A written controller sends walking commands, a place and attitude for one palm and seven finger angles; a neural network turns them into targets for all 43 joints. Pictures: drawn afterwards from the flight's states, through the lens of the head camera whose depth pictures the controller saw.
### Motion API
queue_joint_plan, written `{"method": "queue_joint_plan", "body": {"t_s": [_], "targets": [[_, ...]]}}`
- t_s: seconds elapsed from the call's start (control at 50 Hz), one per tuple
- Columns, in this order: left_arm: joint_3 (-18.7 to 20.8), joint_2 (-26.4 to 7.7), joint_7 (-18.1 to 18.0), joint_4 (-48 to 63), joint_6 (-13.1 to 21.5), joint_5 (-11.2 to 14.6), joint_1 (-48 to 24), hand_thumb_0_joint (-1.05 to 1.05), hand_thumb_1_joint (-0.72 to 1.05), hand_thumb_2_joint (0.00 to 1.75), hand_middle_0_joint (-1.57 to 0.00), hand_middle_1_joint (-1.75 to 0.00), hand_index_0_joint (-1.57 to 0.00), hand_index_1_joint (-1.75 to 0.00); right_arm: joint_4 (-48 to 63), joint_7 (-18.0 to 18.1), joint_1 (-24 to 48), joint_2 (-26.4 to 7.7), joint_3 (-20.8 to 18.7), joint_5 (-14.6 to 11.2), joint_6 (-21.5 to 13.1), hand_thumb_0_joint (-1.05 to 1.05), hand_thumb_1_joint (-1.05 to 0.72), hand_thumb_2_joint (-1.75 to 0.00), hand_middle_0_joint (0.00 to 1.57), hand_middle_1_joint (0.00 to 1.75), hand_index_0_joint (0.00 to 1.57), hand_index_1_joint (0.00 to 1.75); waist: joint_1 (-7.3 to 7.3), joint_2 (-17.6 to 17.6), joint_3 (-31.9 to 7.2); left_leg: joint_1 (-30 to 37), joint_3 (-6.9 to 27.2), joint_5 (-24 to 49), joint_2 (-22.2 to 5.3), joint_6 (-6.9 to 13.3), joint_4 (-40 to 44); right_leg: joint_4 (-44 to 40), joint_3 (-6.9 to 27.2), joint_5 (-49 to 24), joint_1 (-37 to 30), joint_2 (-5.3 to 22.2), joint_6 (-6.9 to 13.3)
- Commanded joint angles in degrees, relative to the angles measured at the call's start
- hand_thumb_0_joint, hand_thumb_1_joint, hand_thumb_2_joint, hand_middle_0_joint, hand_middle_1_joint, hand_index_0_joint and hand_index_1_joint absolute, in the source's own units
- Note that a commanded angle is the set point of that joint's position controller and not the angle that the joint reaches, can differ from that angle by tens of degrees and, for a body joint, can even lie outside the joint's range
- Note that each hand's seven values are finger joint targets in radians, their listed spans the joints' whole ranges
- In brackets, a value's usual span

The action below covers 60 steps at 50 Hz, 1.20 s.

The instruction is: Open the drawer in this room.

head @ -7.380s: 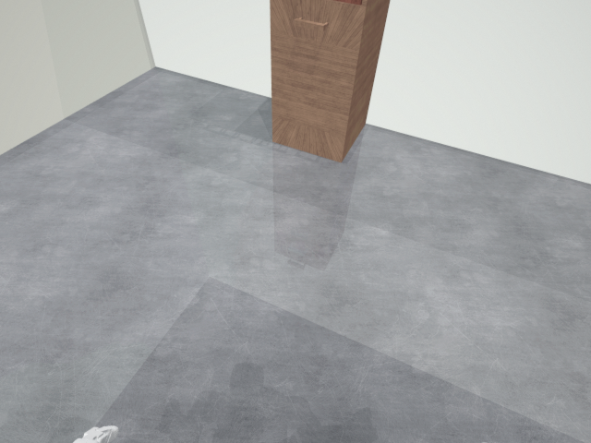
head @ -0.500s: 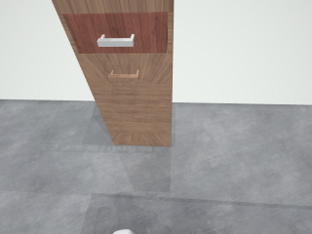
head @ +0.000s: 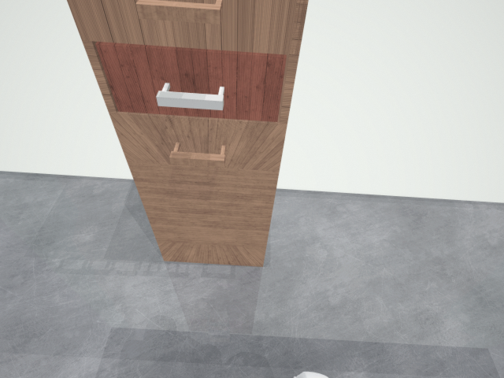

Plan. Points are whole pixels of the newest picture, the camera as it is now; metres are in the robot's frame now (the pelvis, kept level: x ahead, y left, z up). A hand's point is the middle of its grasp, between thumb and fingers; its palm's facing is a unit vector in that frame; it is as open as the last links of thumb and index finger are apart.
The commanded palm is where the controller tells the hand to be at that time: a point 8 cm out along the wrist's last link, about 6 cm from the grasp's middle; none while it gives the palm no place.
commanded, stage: take the last steps up to it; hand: left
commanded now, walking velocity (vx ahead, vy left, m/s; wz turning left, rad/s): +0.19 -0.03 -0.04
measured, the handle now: (192, 94) +0.64 +0.18 +0.09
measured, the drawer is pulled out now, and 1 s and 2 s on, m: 0.00 0.00 0.00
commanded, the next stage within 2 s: come to a stop and stand still in 0.10 s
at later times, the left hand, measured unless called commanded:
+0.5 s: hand (185, 335) +0.22 +0.14 -0.17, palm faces +0.04 -0.97 -0.24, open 7.3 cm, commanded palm none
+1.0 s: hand out of the picture +0.09 +0.21 -0.19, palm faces +0.04 -0.98 -0.19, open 7.4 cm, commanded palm none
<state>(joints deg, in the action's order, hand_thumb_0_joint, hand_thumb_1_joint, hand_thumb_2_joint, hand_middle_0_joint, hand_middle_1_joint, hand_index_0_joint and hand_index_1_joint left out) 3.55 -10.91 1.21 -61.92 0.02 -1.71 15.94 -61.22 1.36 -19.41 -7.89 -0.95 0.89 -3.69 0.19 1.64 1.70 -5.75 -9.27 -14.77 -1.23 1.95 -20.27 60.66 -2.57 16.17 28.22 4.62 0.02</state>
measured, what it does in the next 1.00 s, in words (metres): steps on the spot: right foot, then left foot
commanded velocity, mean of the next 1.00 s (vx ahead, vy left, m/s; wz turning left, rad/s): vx -0.07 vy -0.03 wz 0.00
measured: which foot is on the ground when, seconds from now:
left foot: down 0.00-0.22, up 0.24-0.66, down 0.68-1.00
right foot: up 0.00-0.20, down 0.22-0.68, up 0.70-1.00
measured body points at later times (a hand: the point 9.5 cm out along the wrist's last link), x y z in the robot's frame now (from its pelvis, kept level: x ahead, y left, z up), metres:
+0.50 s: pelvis +0.12 -0.04 -0.01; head +0.17 -0.06 +0.44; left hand +0.22 +0.19 -0.15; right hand +0.17 -0.28 -0.18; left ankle +0.10 +0.10 -0.68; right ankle +0.16 -0.14 -0.75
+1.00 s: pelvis +0.09 +0.01 +0.00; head +0.12 +0.05 +0.45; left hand +0.08 +0.27 -0.17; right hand +0.14 -0.23 -0.13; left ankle +0.11 +0.11 -0.75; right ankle +0.02 -0.16 -0.66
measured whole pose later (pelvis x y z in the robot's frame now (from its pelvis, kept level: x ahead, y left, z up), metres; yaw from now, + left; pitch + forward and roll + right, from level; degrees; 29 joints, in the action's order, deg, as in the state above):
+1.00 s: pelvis +0.09 +0.01 +0.00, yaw -1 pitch +1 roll -2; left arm 4.6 -14.6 -0.2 -61.2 -4.8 -1.5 16.4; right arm -57.3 2.7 -12.4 -7.9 -1.2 1.0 0.0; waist 0.2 3.2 2.0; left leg -12.8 -5.0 -9.8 -3.7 1.0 -22.0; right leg 58.3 2.2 21.9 21.0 1.2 -3.6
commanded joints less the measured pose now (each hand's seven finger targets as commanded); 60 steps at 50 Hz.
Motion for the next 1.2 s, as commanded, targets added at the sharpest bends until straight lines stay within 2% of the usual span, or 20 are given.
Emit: {"method": "queue_joint_plan", "body": {"t_s": [0.0,0.1,0.16,0.18,0.2,0.22,0.26,0.36,0.48,0.6,0.62,0.64,0.66,0.7,0.74,0.8,0.88,1.08,1.14,1.18], "targets": [[-0.36,-0.63,-0.28,4.23,1.03,0.35,-3.66,0.0,0.9,0.9,-0.2,-0.3,-0.2,-0.3,-0.23,0.42,-6.36,-7.3,-1.74,0.18,-0.82,0.0,-0.9,-0.9,0.2,0.3,0.2,0.3,-1.4,-6.98,3.04,3.38,7.53,24.87,-14.55,6.59,8.46,-8.39,-1.11,-1.79,5.12,1.66,-1.27],[-0.77,-0.14,-0.45,5.88,1.56,0.48,-8.34,0.0,0.9,0.9,-0.2,-0.3,-0.2,-0.3,-2.32,0.21,-7.93,-7.6,-2.29,0.66,0.16,0.0,-0.9,-0.9,0.2,0.3,0.2,0.3,-2.79,-10.07,4.05,2.74,5.87,27.42,-14.77,5.86,3.77,-22.28,-4.58,-1.47,-1.43,-0.32,-0.1],[-0.13,-1.71,-0.65,3.19,2.41,0.23,-0.34,0.0,0.9,0.9,-0.2,-0.3,-0.2,-0.3,-2.7,0.18,-6.91,-7.33,-2.22,0.21,0.48,0.0,-0.9,-0.9,0.2,0.3,0.2,0.3,1.63,-7.12,0.84,-1.69,3.54,26.72,-11.99,3.1,-6.15,-31.23,-6.48,-8.61,-16.9,-2.97,0.86],[0.52,-4.71,-1.04,1.2,3.15,0.04,5.5,0.0,0.9,0.9,-0.2,-0.3,-0.2,-0.3,-2.68,-0.13,-7.01,-6.41,-2.1,-0.28,0.24,0.0,-0.9,-0.9,0.2,0.3,0.2,0.3,4.15,-2.93,-3.36,-7.38,2.3,22.37,-9.81,1.09,-14.97,-32.31,-1.93,-13.73,-27.85,0.58,2.23],[1.66,-9.66,-1.95,-0.03,3.83,-0.07,10.76,0.0,0.9,0.9,-0.2,-0.3,-0.2,-0.3,-1.67,-0.42,-8.81,-3.38,-1.49,-0.86,0.13,0.0,-0.9,-0.9,0.2,0.3,0.2,0.3,5.25,9.74,-9.27,-18.57,-1.26,2.79,-3.29,-1.54,-28.36,-34.02,13.88,-28.27,-38.93,14.0,6.9],[1.52,-11.8,-2.23,-0.07,3.56,1.04,12.44,0.0,0.9,0.9,-0.2,-0.3,-0.2,-0.3,-0.8,0.29,-8.54,-3.44,-1.29,-1.26,0.9,0.0,-0.9,-0.9,0.2,0.3,0.2,0.3,4.57,10.44,-12.0,-17.22,3.0,-21.58,-1.05,-2.66,-38.92,-38.61,20.1,-44.87,-35.74,22.44,12.57],[0.47,-8.88,-3.21,1.7,3.09,0.9,2.39,0.0,0.9,0.9,-0.2,-0.3,-0.2,-0.3,-1.68,0.72,-5.49,-2.22,-1.2,-1.47,2.4,0.0,-0.9,-0.9,0.2,0.3,0.2,0.3,2.13,5.78,-6.99,-15.21,8.31,-19.23,-3.91,-2.91,-41.38,-37.94,13.42,-53.69,-24.56,19.37,13.37],[0.62,-7.42,-4.21,4.72,0.92,0.47,-4.27,0.0,0.9,0.9,-0.2,-0.3,-0.2,-0.3,-0.92,0.36,-2.63,-2.47,-2.24,-0.85,6.15,0.0,-0.9,-0.9,0.2,0.3,0.2,0.3,0.0,3.16,-3.19,-16.4,8.37,-13.66,-2.31,-4.65,-40.08,-39.05,4.0,-49.24,-16.81,16.09,10.37],[1.5,-8.65,-4.11,8.05,-0.35,0.17,-7.65,0.0,0.9,0.9,-0.2,-0.3,-0.2,-0.3,3.57,-0.42,3.06,-5.13,-3.41,-0.28,7.18,0.0,-0.9,-0.9,0.2,0.3,0.2,0.3,0.05,8.41,-4.7,-17.93,8.46,-9.79,-1.04,-5.91,-37.43,-39.1,2.06,-42.88,-16.73,15.03,10.52],[1.75,-10.32,-3.76,8.72,-1.2,-0.16,-7.91,0.0,0.9,0.9,-0.2,-0.3,-0.2,-0.3,5.76,-0.63,3.7,-5.75,-3.18,-0.45,5.78,0.0,-0.9,-0.9,0.2,0.3,0.2,0.3,-1.09,9.87,-7.08,-8.71,6.06,-2.17,-0.4,-4.99,-15.5,-34.29,1.98,-30.62,-17.09,11.9,7.69],[1.65,-9.74,-3.71,8.75,-1.51,0.27,-8.06,0.0,0.9,0.9,-0.2,-0.3,-0.2,-0.3,5.08,-0.68,1.81,-6.5,-3.14,-0.31,5.32,0.0,-0.9,-0.9,0.2,0.3,0.2,0.3,-2.43,7.46,-7.13,-2.89,5.79,5.99,-1.25,-4.74,-7.31,-31.45,1.36,-23.43,-13.53,10.24,5.21],[0.97,-7.03,-3.45,8.98,-1.9,0.75,-5.58,0.0,0.9,0.9,-0.2,-0.3,-0.2,-0.3,5.14,-0.62,1.32,-9.9,-3.55,0.07,4.61,0.0,-0.9,-0.9,0.2,0.3,0.2,0.3,-2.2,-3.91,-8.03,1.93,11.58,13.15,-7.48,-3.43,-1.56,-25.23,-1.01,-9.0,-8.8,5.58,2.05],[0.14,-3.43,-3.28,9.57,-2.25,1.16,-3.92,0.0,0.9,0.9,-0.2,-0.3,-0.2,-0.3,6.92,-0.47,2.42,-15.17,-4.34,0.66,4.23,0.0,-0.9,-0.9,0.2,0.3,0.2,0.3,-2.03,-20.47,-5.53,-2.55,27.4,26.29,-20.77,1.66,4.1,-15.25,-3.52,14.85,-1.74,-1.94,-1.65],[0.55,-5.31,-3.24,9.97,-2.91,0.74,-4.96,0.0,0.9,0.9,-0.2,-0.3,-0.2,-0.3,9.38,0.57,8.19,-15.2,-3.58,0.97,4.36,0.0,-0.9,-0.9,0.2,0.3,0.2,0.3,-0.58,-11.61,-0.16,-14.38,25.45,23.37,-23.26,7.7,6.32,-2.54,5.97,15.19,-4.27,-1.64,-0.98],[1.45,-6.56,-2.71,7.04,-2.98,0.34,-2.15,0.0,0.9,0.9,-0.2,-0.3,-0.2,-0.3,9.0,1.42,11.08,-12.43,-2.71,0.91,3.88,0.0,-0.9,-0.9,0.2,0.3,0.2,0.3,0.98,-14.31,-0.9,-9.01,19.38,23.16,-16.5,4.63,4.48,3.32,7.75,8.5,-0.92,-3.67,-1.67],[1.52,-7.4,-1.87,4.97,-2.55,0.38,0.81,0.0,0.9,0.9,-0.2,-0.3,-0.2,-0.3,8.28,1.67,8.43,-11.7,-2.5,0.28,3.46,0.0,-0.9,-0.9,0.2,0.3,0.2,0.3,0.3,-8.83,-4.65,-0.06,14.91,24.98,-15.11,3.95,3.29,6.44,6.81,3.7,2.07,-4.08,-2.98],[1.47,-6.71,-1.83,5.25,-3.03,0.46,0.02,0.0,0.9,0.9,-0.2,-0.3,-0.2,-0.3,5.9,1.99,3.16,-11.74,-2.92,0.33,3.39,0.0,-0.9,-0.9,0.2,0.3,0.2,0.3,-1.56,-9.53,-4.78,3.98,16.91,21.07,-16.97,5.05,4.6,3.1,7.01,4.55,2.58,-3.16,-3.94],[-0.74,-2.33,-1.58,2.84,-2.13,1.09,-0.26,0.0,0.9,0.9,-0.2,-0.3,-0.2,-0.3,2.27,0.8,1.73,-12.47,-3.78,0.73,4.07,0.0,-0.9,-0.9,0.2,0.3,0.2,0.3,-2.19,-15.68,-1.57,-3.95,18.23,0.92,-14.12,4.72,7.6,-25.53,-0.3,9.29,-11.84,-3.14,-1.79],[-0.7,-3.15,-2.06,-0.13,-1.22,1.01,5.73,0.0,0.9,0.9,-0.2,-0.3,-0.2,-0.3,1.39,0.46,2.31,-10.27,-3.56,0.11,4.34,0.0,-0.9,-0.9,0.2,0.3,0.2,0.3,0.58,-9.08,-1.89,-11.81,13.55,-4.63,-9.16,0.35,3.58,-41.25,-1.16,-2.99,-24.33,-2.75,-1.06],[-0.4,-8.61,-2.89,0.22,-0.25,0.7,3.88,0.0,0.9,0.9,-0.2,-0.3,-0.2,-0.3,1.89,0.0,2.62,-3.87,-1.74,-0.56,4.52,0.0,-0.9,-0.9,0.2,0.3,0.2,0.3,-0.01,8.6,0.5,-16.93,6.38,-7.92,-2.24,-3.88,-7.21,-51.24,14.4,8.07,-20.38,10.73,3.81]]}}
